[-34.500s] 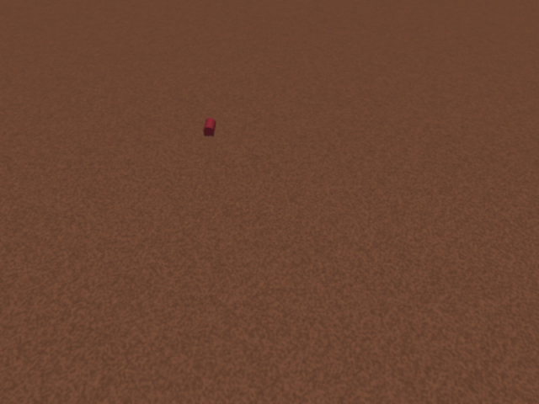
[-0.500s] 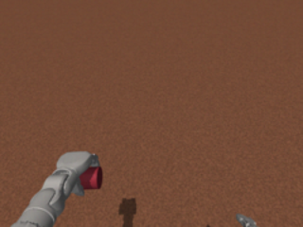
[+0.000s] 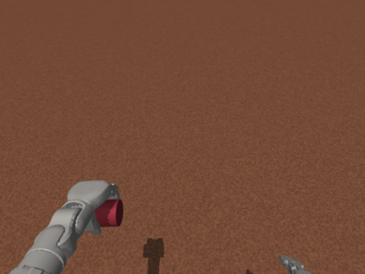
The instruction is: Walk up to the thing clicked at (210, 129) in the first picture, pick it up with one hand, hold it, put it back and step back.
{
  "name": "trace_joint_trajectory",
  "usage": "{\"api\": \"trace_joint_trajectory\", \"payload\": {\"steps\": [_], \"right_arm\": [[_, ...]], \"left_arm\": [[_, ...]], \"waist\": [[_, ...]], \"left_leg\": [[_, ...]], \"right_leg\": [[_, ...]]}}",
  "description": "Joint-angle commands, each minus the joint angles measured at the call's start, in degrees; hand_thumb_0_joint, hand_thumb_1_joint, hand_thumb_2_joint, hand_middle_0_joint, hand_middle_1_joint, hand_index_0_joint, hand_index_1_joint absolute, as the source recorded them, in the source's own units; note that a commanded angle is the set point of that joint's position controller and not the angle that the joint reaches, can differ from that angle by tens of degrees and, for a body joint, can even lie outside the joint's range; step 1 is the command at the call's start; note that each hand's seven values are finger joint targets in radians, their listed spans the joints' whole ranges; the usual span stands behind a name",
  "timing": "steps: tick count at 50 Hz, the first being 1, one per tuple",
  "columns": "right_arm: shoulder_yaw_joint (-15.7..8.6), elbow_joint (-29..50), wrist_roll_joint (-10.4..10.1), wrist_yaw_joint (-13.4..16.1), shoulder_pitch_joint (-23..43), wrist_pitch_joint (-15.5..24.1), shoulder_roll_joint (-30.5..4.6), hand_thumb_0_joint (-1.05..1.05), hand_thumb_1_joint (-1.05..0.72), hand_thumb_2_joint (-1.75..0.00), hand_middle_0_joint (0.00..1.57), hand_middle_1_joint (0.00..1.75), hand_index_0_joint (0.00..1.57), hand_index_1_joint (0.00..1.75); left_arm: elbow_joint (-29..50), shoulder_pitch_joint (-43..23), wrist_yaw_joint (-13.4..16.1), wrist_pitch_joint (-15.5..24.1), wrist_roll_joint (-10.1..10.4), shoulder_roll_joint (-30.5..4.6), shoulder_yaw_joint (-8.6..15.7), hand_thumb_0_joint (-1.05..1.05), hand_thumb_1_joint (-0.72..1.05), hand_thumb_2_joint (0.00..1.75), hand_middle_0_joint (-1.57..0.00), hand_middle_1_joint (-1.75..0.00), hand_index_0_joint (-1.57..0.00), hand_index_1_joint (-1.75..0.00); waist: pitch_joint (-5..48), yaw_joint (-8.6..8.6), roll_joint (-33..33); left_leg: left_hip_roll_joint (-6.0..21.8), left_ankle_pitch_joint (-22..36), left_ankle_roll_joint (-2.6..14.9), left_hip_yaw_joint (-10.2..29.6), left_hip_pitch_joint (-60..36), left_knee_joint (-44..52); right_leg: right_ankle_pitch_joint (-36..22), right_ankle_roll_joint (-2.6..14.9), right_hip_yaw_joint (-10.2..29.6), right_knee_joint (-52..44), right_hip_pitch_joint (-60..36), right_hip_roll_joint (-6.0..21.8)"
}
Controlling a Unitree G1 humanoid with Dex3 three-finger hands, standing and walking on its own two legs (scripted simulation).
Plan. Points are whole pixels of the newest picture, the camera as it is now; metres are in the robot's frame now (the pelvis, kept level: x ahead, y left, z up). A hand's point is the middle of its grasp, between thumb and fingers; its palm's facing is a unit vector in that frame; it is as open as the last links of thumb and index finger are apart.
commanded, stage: hold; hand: left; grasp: from above
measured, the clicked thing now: (99, 213) +0.31 +0.22 -0.06
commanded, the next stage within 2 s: crouch in 0.16 s
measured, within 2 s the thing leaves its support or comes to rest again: neither
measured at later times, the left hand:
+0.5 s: hand (98, 214) +0.30 +0.22 -0.06, palm faces -0.47 -0.04 -0.88, open 9.3 cm
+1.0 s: hand (119, 221) +0.38 +0.23 -0.27, palm faces -0.40 +0.06 -0.91, open 9.3 cm
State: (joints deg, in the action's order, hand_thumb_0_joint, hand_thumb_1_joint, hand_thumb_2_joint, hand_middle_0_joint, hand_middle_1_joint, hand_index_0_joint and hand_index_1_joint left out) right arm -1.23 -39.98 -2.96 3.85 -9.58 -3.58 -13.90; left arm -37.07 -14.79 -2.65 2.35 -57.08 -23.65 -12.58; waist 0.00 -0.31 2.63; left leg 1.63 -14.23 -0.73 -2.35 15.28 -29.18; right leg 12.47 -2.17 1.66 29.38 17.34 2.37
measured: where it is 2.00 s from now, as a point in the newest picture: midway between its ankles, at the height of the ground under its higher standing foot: outside the picture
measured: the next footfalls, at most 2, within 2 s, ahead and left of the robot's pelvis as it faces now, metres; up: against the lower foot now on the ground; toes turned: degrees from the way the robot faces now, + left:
none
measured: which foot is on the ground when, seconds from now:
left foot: down 0.00-1.00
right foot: down 0.00-1.00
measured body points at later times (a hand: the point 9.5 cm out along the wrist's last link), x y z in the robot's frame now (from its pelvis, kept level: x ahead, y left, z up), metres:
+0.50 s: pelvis +0.01 +0.00 +0.00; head +0.03 -0.01 +0.45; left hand +0.32 +0.22 -0.01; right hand +0.14 -0.26 -0.12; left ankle +0.01 +0.13 -0.74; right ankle +0.03 -0.14 -0.74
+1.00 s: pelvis -0.04 +0.01 -0.16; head +0.12 +0.03 +0.26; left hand +0.39 +0.23 -0.22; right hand +0.01 -0.28 -0.28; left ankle +0.01 +0.13 -0.74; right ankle +0.03 -0.14 -0.74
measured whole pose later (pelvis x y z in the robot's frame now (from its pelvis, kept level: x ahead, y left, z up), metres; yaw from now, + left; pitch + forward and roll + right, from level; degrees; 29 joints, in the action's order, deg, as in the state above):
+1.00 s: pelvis -0.04 +0.01 -0.16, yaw +0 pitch +28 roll -2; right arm -4.1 -42.4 2.1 1.4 -13.5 -1.4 -14.8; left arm -70.5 -41.5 21.0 4.4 -68.6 -26.1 -5.5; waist 9.3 8.5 1.3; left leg 2.2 -32.2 -0.2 1.3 79.8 -83.6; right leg 28.9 -3.0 0.9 80.3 79.6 1.7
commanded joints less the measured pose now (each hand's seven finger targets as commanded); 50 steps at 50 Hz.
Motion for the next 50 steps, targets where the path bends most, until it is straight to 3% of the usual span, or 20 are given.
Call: {"api": "trace_joint_trajectory", "payload": {"steps": [1, 2, 8, 11, 13, 14, 16, 22, 28, 33, 36, 38, 40, 42, 44, 46, 47, 50], "right_arm": [[-2.79, 7.54, 0.34, 0.44, 4.34, 2.08, -7.89, 0.00, -0.90, -0.90, 0.20, 0.30, 0.20, 0.30], [-2.76, 7.68, 0.29, 0.39, 4.50, 1.97, -7.78, 0.00, -0.90, -0.90, 0.20, 0.30, 0.20, 0.30], [-2.87, 8.31, 0.36, 0.38, 4.11, 1.48, -7.83, 0.00, -0.90, -0.90, 0.20, 0.30, 0.20, 0.30], [-2.82, 8.19, 0.31, 0.48, 3.95, 1.53, -7.61, 0.00, -0.90, -0.90, 0.20, 0.30, 0.20, 0.30], [-3.06, 7.83, 0.41, 0.47, 3.62, 1.39, -7.97, 0.00, -0.92, -0.91, 0.20, 0.30, 0.20, 0.30], [-3.16, 7.84, 0.46, 0.48, 3.79, 1.30, -7.98, 0.00, -0.88, -0.89, 0.20, 0.30, 0.20, 0.30], [-3.25, 7.30, 0.46, 0.29, 3.23, 1.16, -8.03, 0.00, -0.89, -0.90, 0.20, 0.30, 0.20, 0.30], [-3.85, 6.74, 0.51, -0.24, 1.77, 0.40, -8.12, 0.00, -0.89, -0.90, 0.20, 0.30, 0.20, 0.30], [-4.12, 5.35, 1.40, -0.84, 0.18, -0.10, -8.42, 0.00, -0.90, -0.90, 0.20, 0.30, 0.20, 0.30], [-5.27, 2.93, 3.13, -2.18, -3.28, 0.80, -9.51, 0.00, -0.90, -0.90, 0.20, 0.30, 0.20, 0.30], [-5.85, 3.53, 3.66, -2.90, -5.30, 1.12, -9.69, 0.00, -0.90, -0.90, 0.20, 0.30, 0.20, 0.30], [-5.88, 3.27, 3.90, -2.95, -6.89, 1.20, -9.88, 0.00, -0.90, -0.90, 0.20, 0.30, 0.20, 0.30], [-6.02, 2.83, 4.13, -2.37, -7.55, 1.38, -10.41, 0.00, -0.90, -0.90, 0.20, 0.30, 0.20, 0.30], [-5.81, 1.96, 4.64, -2.07, -8.37, 2.02, -10.42, 0.00, -0.90, -0.90, 0.20, 0.30, 0.20, 0.30], [-5.98, 1.61, 5.00, -1.77, -9.07, 2.80, -10.66, 0.00, -0.90, -0.90, 0.20, 0.30, 0.20, 0.30], [-6.15, 1.74, 5.25, -1.70, -9.83, 3.33, -10.77, 0.00, -0.90, -0.90, 0.20, 0.30, 0.20, 0.30], [-6.22, 1.69, 5.40, -1.60, -10.06, 3.43, -11.03, 0.00, -0.90, -0.90, 0.20, 0.30, 0.20, 0.30], [-6.28, 1.23, 5.83, -1.71, -10.53, 3.92, -10.91, 0.00, -0.90, -0.90, 0.20, 0.30, 0.20, 0.30]], "left_arm": [[10.81, -20.52, 1.92, -0.12, 0.49, -12.36, 6.74, 0.00, 0.69, 0.57, -1.02, -0.52, -1.05, -0.49], [9.60, -18.77, 1.67, -0.18, 0.36, -12.61, 7.18, 0.00, 0.70, 0.58, -1.02, -0.53, -1.05, -0.50], [12.61, -21.51, 1.20, 1.35, 0.18, -13.24, 7.22, 0.00, 0.71, 0.57, -1.04, -0.52, -1.06, -0.49], [12.17, -22.53, 2.40, 1.45, -0.16, -12.23, 6.83, 0.00, 0.71, 0.57, -1.03, -0.52, -1.06, -0.49], [12.05, -22.06, 3.53, 1.24, -0.65, -13.68, 8.29, 0.00, 0.79, 0.49, -1.07, -0.58, -1.13, -0.52], [12.34, -22.80, 3.94, 1.14, -0.58, -13.67, 8.17, 0.00, 0.71, 0.57, -0.99, -0.56, -1.05, -0.53], [9.62, -21.45, 4.66, 0.73, -0.84, -12.27, 7.35, 0.00, 0.75, 0.69, -1.07, -0.59, -1.09, -0.58], [3.59, -17.84, 6.64, 0.99, -2.22, -10.40, 6.55, 0.00, 0.77, 0.70, -1.09, -0.60, -1.11, -0.58], [-3.44, -22.61, 11.68, 3.70, -4.38, -10.25, 6.58, 0.00, 0.80, 0.70, -1.11, -0.61, -1.13, -0.59], [-11.24, -31.55, 18.74, 4.80, -8.76, -9.77, 6.66, 0.00, 0.73, 0.66, -1.05, -0.62, -1.08, -0.59], [-12.53, -35.07, 22.41, 5.94, -11.11, -11.60, 8.08, 0.00, 0.66, 0.66, -1.00, -0.61, -1.03, -0.59], [-14.21, -38.58, 24.14, 5.49, -12.07, -9.02, 6.58, 0.00, 0.66, 0.63, -0.99, -0.63, -1.02, -0.59], [-17.27, -42.61, 26.20, 4.50, -12.92, -12.42, 8.33, 0.00, 0.64, 0.62, -0.98, -0.61, -1.02, -0.58], [-22.45, -44.74, 27.04, 3.48, -12.49, -12.72, 8.57, 0.00, 0.60, 0.59, -0.96, -0.57, -0.99, -0.54], [-23.66, -46.49, 27.35, 2.64, -12.02, -15.39, 10.12, 0.00, 0.59, 0.53, -0.93, -0.57, -0.97, -0.53], [-23.46, -46.83, 26.89, 1.69, -10.87, -14.20, 9.58, 0.00, 0.62, 0.55, -0.96, -0.58, -0.99, -0.54], [-22.91, -48.57, 26.68, 1.26, -10.99, -15.44, 10.02, 0.00, 0.63, 0.57, -0.98, -0.57, -1.01, -0.54], [-25.05, -48.49, 25.42, 0.42, -10.65, -16.91, 11.27, 0.00, 0.67, 0.54, -1.01, -0.54, -1.05, -0.51]], "waist": [[14.91, 0.37, -1.49], [13.94, -0.29, -1.63], [16.15, -0.01, -0.45], [16.07, 0.66, -1.00], [17.08, 0.05, -0.13], [17.58, 0.20, 0.02], [15.46, 0.44, -1.07], [13.39, 1.29, -4.52], [13.25, 2.79, -2.93], [19.05, 5.20, -1.15], [26.11, 5.04, 0.83], [30.37, 6.95, 2.54], [31.12, 7.26, 3.49], [31.24, 7.92, 1.06], [36.03, 7.62, 2.99], [41.03, 7.69, 4.70], [42.93, 7.81, 5.57], [45.35, 8.32, 6.11]], "left_leg": [[-2.38, 10.07, 1.13, 0.39, -6.29, 4.10], [-2.51, 10.12, 1.15, 0.36, -5.63, 4.32], [-2.39, 12.55, 1.00, 0.62, -6.84, 3.96], [-2.67, 11.72, 1.22, 0.13, -7.09, 3.72], [-2.74, 12.99, 1.04, -0.03, -7.66, 3.47], [-2.73, 13.38, 1.01, -0.03, -7.90, 3.23], [-2.44, 12.81, 0.98, 0.20, -6.65, 3.44], [-2.87, 11.40, 1.36, -0.04, -3.71, 2.27], [-2.63, 7.16, 0.91, 0.54, 2.00, -2.58], [-2.00, 4.23, 0.11, 1.20, 13.21, -16.22], [-2.30, 1.73, 0.22, 0.84, 22.62, -25.36], [-2.18, 0.97, 0.35, 1.04, 25.27, -29.76], [-2.11, -1.27, 0.48, 1.44, 30.48, -32.68], [-2.01, -4.33, 0.81, 2.00, 37.78, -36.31], [-1.76, -4.53, 0.89, 2.65, 40.81, -39.89], [-1.52, -4.46, 0.79, 3.65, 41.69, -42.98], [-1.56, -4.82, 0.87, 3.69, 43.09, -44.54], [-1.53, -4.95, 0.84, 4.09, 48.01, -48.92]], "right_leg": [[-6.84, 2.16, -2.13, -4.57, -4.25, -3.42], [-6.64, 2.30, -2.20, -4.80, -4.45, -3.30], [-8.79, 2.49, -2.32, -4.30, -5.38, -3.43], [-8.44, 2.28, -2.05, -4.63, -4.56, -3.21], [-9.66, 2.38, -2.09, -4.36, -5.21, -3.08], [-10.06, 2.28, -2.13, -4.34, -5.43, -3.08], [-9.36, 2.30, -2.53, -4.35, -4.68, -3.28], [-8.88, 1.92, -2.22, -3.84, -3.33, -2.82], [-4.82, 2.29, -2.43, 0.59, 4.94, -2.71], [-2.58, 2.50, -2.70, 12.77, 19.10, -2.82], [-0.97, 2.77, -2.15, 21.65, 25.72, -2.53], [-0.24, 2.81, -2.42, 25.80, 30.80, -2.56], [1.77, 3.10, -2.77, 29.50, 34.98, -2.92], [4.42, 3.05, -3.11, 33.34, 39.36, -3.16], [5.26, 3.41, -3.25, 37.80, 42.85, -3.20], [5.73, 3.73, -3.69, 41.84, 46.40, -3.01], [5.82, 3.76, -3.75, 43.53, 47.25, -2.91], [6.20, 3.84, -4.09, 48.37, 51.54, -2.66]]}}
